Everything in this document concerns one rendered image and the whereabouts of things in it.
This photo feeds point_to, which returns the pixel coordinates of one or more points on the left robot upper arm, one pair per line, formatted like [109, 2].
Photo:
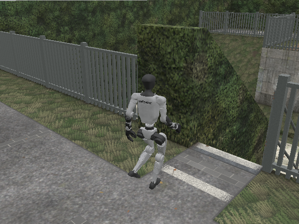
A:
[132, 104]

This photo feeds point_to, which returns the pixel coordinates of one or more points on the left robot foot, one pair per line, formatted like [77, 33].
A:
[132, 174]

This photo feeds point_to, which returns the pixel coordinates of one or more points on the left robot forearm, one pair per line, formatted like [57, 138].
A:
[128, 123]

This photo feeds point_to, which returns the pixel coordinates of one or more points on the robot left hand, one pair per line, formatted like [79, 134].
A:
[132, 133]

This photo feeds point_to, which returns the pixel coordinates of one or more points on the robot head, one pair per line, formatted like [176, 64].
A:
[148, 81]

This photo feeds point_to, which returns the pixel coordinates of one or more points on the robot right hand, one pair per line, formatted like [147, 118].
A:
[178, 129]

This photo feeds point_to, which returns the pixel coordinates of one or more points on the right robot upper arm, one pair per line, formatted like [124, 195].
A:
[162, 107]

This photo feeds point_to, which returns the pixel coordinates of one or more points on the right robot forearm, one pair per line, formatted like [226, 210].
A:
[170, 124]

